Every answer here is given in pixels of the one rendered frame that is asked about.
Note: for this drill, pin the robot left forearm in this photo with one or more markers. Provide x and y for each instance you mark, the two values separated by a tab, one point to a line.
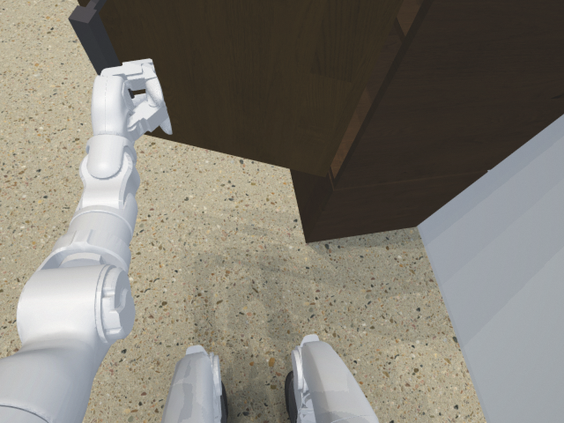
103	224

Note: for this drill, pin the cupboard door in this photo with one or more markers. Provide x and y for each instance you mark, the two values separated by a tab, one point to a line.
275	81

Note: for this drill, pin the handle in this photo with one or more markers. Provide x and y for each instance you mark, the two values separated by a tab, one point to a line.
93	36

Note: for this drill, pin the right robot shin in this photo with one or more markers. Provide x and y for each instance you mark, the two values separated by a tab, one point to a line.
303	400

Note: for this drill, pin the left robot hand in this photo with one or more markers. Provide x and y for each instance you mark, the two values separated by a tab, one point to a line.
113	111

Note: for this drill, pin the left robot thigh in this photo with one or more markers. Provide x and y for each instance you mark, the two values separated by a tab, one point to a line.
196	383

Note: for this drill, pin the robot left upper arm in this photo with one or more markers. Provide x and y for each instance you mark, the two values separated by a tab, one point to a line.
69	317

